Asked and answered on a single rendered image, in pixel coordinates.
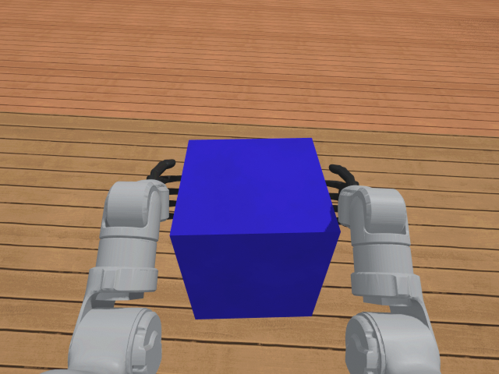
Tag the carton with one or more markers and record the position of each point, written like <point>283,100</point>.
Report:
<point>254,228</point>

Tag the robot left upper arm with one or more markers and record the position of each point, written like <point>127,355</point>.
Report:
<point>115,341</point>

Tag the right robot forearm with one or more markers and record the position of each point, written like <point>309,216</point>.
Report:
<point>378,222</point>

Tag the left robot forearm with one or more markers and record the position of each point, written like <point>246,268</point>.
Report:
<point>127,248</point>

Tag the robot right upper arm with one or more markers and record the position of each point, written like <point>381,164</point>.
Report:
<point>390,343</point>

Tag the robot right hand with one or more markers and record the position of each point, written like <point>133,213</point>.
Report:
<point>346,176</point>

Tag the robot left hand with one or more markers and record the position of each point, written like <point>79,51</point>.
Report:
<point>158,170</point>

